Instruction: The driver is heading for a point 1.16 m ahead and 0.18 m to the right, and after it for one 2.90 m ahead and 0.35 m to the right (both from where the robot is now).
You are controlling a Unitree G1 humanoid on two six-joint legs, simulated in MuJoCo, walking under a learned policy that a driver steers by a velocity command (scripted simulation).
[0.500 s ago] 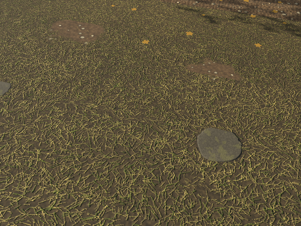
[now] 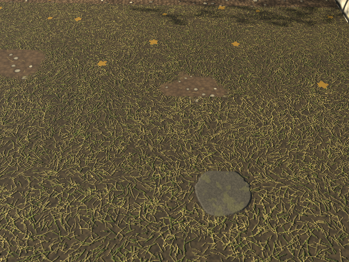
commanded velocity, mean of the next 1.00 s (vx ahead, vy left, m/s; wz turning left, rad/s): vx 0.50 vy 0.00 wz -0.34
